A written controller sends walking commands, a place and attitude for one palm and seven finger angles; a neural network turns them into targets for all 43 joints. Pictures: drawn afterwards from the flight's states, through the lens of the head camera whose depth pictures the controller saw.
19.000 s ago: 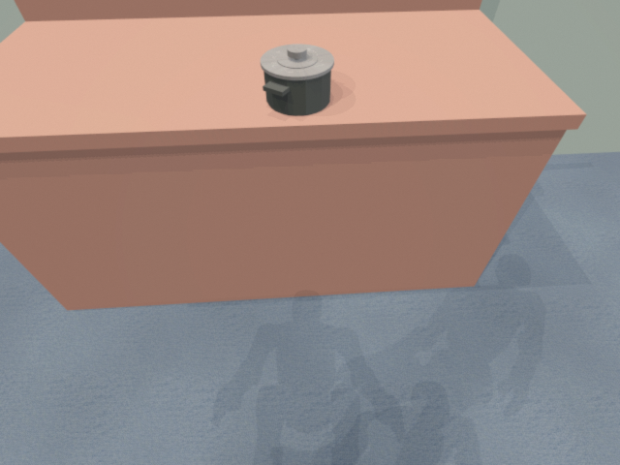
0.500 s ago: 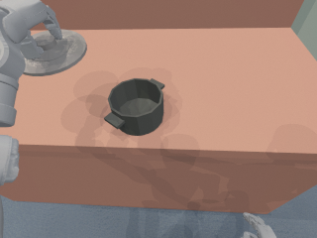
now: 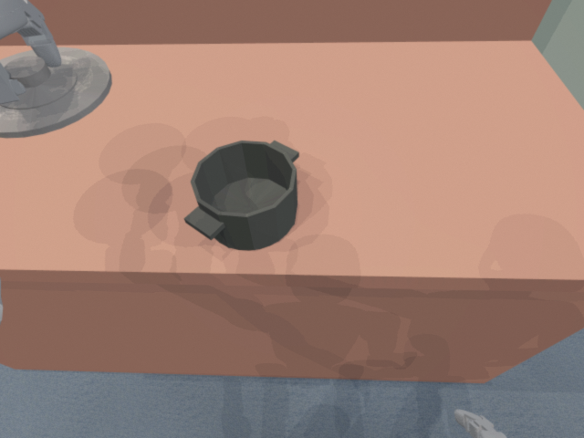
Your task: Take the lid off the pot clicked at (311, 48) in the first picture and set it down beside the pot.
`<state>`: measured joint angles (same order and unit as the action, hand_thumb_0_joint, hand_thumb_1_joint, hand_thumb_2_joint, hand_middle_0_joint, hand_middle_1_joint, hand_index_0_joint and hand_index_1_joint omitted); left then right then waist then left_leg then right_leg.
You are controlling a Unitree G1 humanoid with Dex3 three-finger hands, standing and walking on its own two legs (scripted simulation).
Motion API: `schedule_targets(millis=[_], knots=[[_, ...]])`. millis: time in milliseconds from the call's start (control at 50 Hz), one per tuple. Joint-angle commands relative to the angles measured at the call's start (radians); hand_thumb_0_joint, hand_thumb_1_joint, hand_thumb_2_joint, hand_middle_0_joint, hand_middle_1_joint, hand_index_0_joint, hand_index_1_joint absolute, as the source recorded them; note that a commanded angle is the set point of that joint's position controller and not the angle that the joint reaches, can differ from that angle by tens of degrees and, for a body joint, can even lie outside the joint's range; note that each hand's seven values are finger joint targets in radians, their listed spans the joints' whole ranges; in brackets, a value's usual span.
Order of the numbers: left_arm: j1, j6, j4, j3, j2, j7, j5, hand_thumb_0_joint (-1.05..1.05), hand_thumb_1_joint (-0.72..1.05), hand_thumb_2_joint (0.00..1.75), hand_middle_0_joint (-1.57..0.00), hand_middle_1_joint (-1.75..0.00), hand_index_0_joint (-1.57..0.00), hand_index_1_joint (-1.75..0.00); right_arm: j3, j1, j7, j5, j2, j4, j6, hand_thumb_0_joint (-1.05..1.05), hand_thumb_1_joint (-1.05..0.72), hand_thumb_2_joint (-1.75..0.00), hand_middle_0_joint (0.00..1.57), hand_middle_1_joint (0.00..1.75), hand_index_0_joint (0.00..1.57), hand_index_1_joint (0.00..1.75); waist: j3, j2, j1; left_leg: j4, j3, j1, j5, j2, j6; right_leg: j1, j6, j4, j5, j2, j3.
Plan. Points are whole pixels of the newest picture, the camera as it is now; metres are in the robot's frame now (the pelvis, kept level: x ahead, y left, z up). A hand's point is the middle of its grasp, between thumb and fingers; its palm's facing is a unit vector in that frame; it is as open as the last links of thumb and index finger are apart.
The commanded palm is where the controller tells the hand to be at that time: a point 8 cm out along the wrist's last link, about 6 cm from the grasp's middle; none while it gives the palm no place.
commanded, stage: move the lid sideways beside the pot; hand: left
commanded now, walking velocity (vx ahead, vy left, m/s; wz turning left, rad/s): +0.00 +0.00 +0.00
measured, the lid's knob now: (27, 71) +0.48 +0.31 +0.25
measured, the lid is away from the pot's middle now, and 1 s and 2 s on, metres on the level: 0.23 0.23 0.23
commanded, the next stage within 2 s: lower the lid onto the table in 0.08 s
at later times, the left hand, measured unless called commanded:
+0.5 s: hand (17, 97) +0.43 +0.30 +0.25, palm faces -0.21 -0.04 -0.98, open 7.7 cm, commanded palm +0.42 +0.30 +0.32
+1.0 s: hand (29, 127) +0.43 +0.31 +0.21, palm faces -0.27 -0.08 -0.96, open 7.7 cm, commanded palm +0.41 +0.31 +0.29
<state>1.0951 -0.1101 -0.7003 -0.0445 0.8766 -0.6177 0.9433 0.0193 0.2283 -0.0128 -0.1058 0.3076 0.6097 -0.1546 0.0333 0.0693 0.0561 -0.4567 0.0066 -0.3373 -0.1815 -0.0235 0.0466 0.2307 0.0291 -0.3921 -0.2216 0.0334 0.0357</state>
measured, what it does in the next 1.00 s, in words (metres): stands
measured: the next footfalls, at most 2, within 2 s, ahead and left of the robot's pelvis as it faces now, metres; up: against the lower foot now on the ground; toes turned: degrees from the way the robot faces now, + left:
none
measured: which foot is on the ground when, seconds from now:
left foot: down 0.00-1.00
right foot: down 0.00-1.00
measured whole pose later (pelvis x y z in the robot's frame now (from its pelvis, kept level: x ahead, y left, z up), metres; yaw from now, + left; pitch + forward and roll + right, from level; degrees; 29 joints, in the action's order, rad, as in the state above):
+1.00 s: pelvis +0.00 +0.00 +0.00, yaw +0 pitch +3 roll -2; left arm 0.95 -0.09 -0.70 -0.02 0.84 -0.59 0.90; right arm 0.01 0.23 -0.02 -0.11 0.31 0.61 -0.15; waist 0.04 0.07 0.06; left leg -0.48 0.02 -0.33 -0.19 -0.01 0.04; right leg 0.22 0.03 -0.39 -0.22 0.02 0.04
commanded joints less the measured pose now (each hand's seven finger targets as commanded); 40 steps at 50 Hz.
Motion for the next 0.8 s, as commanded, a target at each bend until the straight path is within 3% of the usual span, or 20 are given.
schedule_targets(millis=[0,60,100,180,200,260,280,300,340,380,400,460,500,560,600,640,680,700,740,780], knots=[[0.565,0.008,0.266,0.142,0.358,0.066,0.011,0.00,0.57,1.14,-1.28,-1.07,-0.83,-0.90,-0.053,-0.022,-0.008,0.002,0.142,-0.126,0.037,0.00,-0.90,-0.90,0.20,0.30,0.20,0.30,-0.492,0.061,-0.006,0.013,0.037,0.356,0.350,-0.012,0.038,-0.022,-0.072,0.027,0.239,-0.076,0.030],[0.544,0.004,0.226,0.101,0.300,0.057,0.002,0.00,0.57,1.14,-1.28,-1.07,-0.83,-0.90,-0.051,-0.035,-0.013,-0.001,0.138,-0.121,0.035,0.00,-0.90,-0.90,0.20,0.30,0.20,0.30,-0.433,0.069,0.003,0.009,0.036,0.339,0.316,-0.016,0.042,0.013,-0.076,0.033,0.223,-0.075,0.038],[0.567,0.014,0.289,0.137,0.357,0.067,0.005,0.00,0.57,1.14,-1.28,-1.07,-0.83,-0.90,-0.051,-0.024,-0.009,0.001,0.143,-0.123,0.034,0.00,-0.90,-0.90,0.20,0.30,0.20,0.30,-0.488,0.076,-0.003,0.016,0.042,0.361,0.342,-0.014,0.037,-0.015,-0.075,0.029,0.228,-0.079,0.033],[0.515,-0.011,0.244,0.130,0.327,0.069,-0.017,0.00,0.57,1.14,-1.28,-1.07,-0.83,-0.90,-0.058,-0.018,-0.005,0.000,0.154,-0.113,0.039,0.00,-0.90,-0.90,0.20,0.30,0.20,0.30,-0.453,0.120,0.002,-0.003,0.051,0.369,0.387,-0.015,0.037,0.010,-0.082,0.027,0.249,-0.071,0.033],[0.539,-0.021,0.271,0.158,0.361,0.071,0.005,0.00,0.57,1.14,-1.28,-1.07,-0.83,-0.90,-0.052,-0.027,-0.001,0.001,0.140,-0.121,0.045,0.00,-0.90,-0.90,0.20,0.30,0.20,0.30,-0.491,0.093,-0.013,0.010,0.051,0.364,0.382,-0.015,0.032,-0.018,-0.078,0.019,0.246,-0.079,0.034],[0.494,-0.047,0.182,0.084,0.261,0.055,-0.004,0.00,0.57,1.14,-1.28,-1.07,-0.83,-0.90,-0.049,-0.048,-0.003,-0.005,0.136,-0.122,0.039,0.00,-0.90,-0.90,0.20,0.30,0.20,0.30,-0.398,0.030,-0.001,0.020,0.040,0.310,0.274,-0.020,0.037,0.016,-0.076,0.029,0.210,-0.078,0.044],[0.461,-0.047,0.192,0.074,0.259,0.059,-0.020,0.00,0.57,1.14,-1.28,-1.07,-0.83,-0.90,-0.054,-0.034,0.001,-0.008,0.152,-0.121,0.039,0.00,-0.90,-0.90,0.20,0.30,0.20,0.30,-0.413,0.040,0.003,0.011,0.042,0.322,0.291,-0.018,0.035,0.014,-0.077,0.029,0.217,-0.070,0.037],[0.545,-0.045,0.297,0.106,0.310,0.066,0.000,0.00,0.57,1.14,-1.28,-1.07,-0.83,-0.90,-0.049,-0.052,0.003,-0.006,0.139,-0.134,0.040,0.00,-0.90,-0.90,0.20,0.30,0.20,0.30,-0.480,0.052,-0.011,0.025,0.041,0.343,0.291,-0.017,0.033,-0.019,-0.074,0.020,0.212,-0.077,0.035],[0.548,-0.054,0.238,0.062,0.254,0.067,0.008,0.00,0.57,1.14,-1.28,-1.07,-0.83,-0.90,-0.045,-0.059,-0.005,-0.008,0.132,-0.129,0.045,0.00,-0.90,-0.90,0.20,0.30,0.20,0.30,-0.433,0.052,0.006,0.017,0.040,0.337,0.260,-0.021,0.036,0.019,-0.076,0.017,0.195,-0.078,0.041],[0.500,-0.051,0.181,0.075,0.275,0.070,-0.011,0.00,0.57,1.14,-1.28,-1.07,-0.83,-0.90,-0.049,-0.029,-0.007,-0.004,0.154,-0.113,0.042,0.00,-0.90,-0.90,0.20,0.30,0.20,0.30,-0.405,0.041,0.011,0.017,0.044,0.314,0.230,-0.020,0.036,0.021,-0.078,0.031,0.185,-0.074,0.040],[0.562,-0.045,0.228,0.103,0.320,0.076,0.011,0.00,0.57,1.14,-1.28,-1.07,-0.83,-0.90,-0.042,-0.037,-0.008,-0.004,0.140,-0.120,0.044,0.00,-0.90,-0.90,0.20,0.30,0.20,0.30,-0.453,0.038,0.000,0.032,0.044,0.317,0.219,-0.021,0.035,-0.012,-0.074,0.023,0.180,-0.083,0.037],[0.586,-0.038,0.217,0.085,0.285,0.078,0.007,0.00,0.57,1.14,-1.28,-1.07,-0.83,-0.90,-0.044,-0.044,-0.020,0.001,0.135,-0.118,0.057,0.00,-0.90,-0.90,0.20,0.30,0.20,0.30,-0.448,0.064,0.006,0.026,0.046,0.336,0.203,-0.023,0.040,0.007,-0.077,0.024,0.170,-0.081,0.038],[0.580,-0.021,0.259,0.156,0.372,0.089,0.014,0.00,0.57,1.14,-1.28,-1.07,-0.83,-0.90,-0.045,-0.027,-0.014,0.006,0.141,-0.123,0.060,0.00,-0.90,-0.90,0.20,0.30,0.20,0.30,-0.502,0.057,-0.007,0.025,0.045,0.328,0.244,-0.024,0.036,-0.047,-0.077,0.018,0.209,-0.080,0.028],[0.522,-0.019,0.217,0.123,0.304,0.079,0.000,0.00,0.57,1.14,-1.28,-1.07,-0.83,-0.90,-0.048,-0.044,-0.013,0.003,0.136,-0.127,0.058,0.00,-0.90,-0.90,0.20,0.30,0.20,0.30,-0.452,0.053,-0.003,0.016,0.041,0.317,0.267,-0.024,0.039,-0.026,-0.078,0.016,0.235,-0.076,0.036],[0.449,-0.015,0.213,0.157,0.340,0.085,0.003,0.00,0.57,1.14,-1.28,-1.07,-0.83,-0.90,-0.049,-0.030,-0.004,0.004,0.140,-0.131,0.056,0.00,-0.90,-0.90,0.20,0.30,0.20,0.30,-0.456,0.048,-0.012,0.014,0.041,0.312,0.297,-0.019,0.035,-0.037,-0.077,0.014,0.240,-0.079,0.032],[0.440,-0.020,0.180,0.094,0.267,0.077,-0.005,0.00,0.57,1.14,-1.28,-1.07,-0.83,-0.90,-0.046,-0.047,-0.006,-0.006,0.137,-0.133,0.049,0.00,-0.90,-0.90,0.20,0.30,0.20,0.30,-0.388,0.038,0.002,0.019,0.035,0.288,0.247,-0.019,0.035,-0.003,-0.076,0.018,0.220,-0.077,0.040],[0.406,-0.012,0.230,0.137,0.315,0.084,-0.026,0.00,0.57,1.14,-1.28,-1.07,-0.83,-0.90,-0.057,-0.034,-0.004,0.000,0.156,-0.134,0.046,0.00,-0.90,-0.90,0.20,0.30,0.20,0.30,-0.430,0.060,-0.001,0.006,0.037,0.311,0.275,-0.018,0.039,-0.022,-0.079,0.022,0.234,-0.071,0.031],[0.455,-0.009,0.276,0.145,0.332,0.087,-0.005,0.00,0.57,1.14,-1.28,-1.07,-0.83,-0.90,-0.052,-0.042,-0.005,0.000,0.141,-0.142,0.046,0.00,-0.90,-0.90,0.20,0.30,0.20,0.30,-0.461,0.062,-0.005,0.014,0.033,0.319,0.271,-0.021,0.039,-0.038,-0.076,0.017,0.232,-0.081,0.028],[0.473,-0.010,0.278,0.123,0.300,0.085,-0.014,0.00,0.57,1.14,-1.28,-1.07,-0.83,-0.90,-0.053,-0.045,-0.010,-0.005,0.140,-0.135,0.047,0.00,-0.90,-0.90,0.20,0.30,0.20,0.30,-0.437,0.064,0.003,0.015,0.041,0.327,0.266,-0.018,0.040,-0.017,-0.076,0.016,0.225,-0.080,0.037],[0.403,-0.001,0.264,0.164,0.341,0.090,-0.032,0.00,0.57,1.14,-1.28,-1.07,-0.83,-0.90,-0.060,-0.023,-0.010,0.003,0.159,-0.129,0.048,0.00,-0.90,-0.90,0.20,0.30,0.20,0.30,-0.448,0.078,0.002,0.002,0.044,0.330,0.282,-0.020,0.042,-0.025,-0.079,0.024,0.236,-0.077,0.031]])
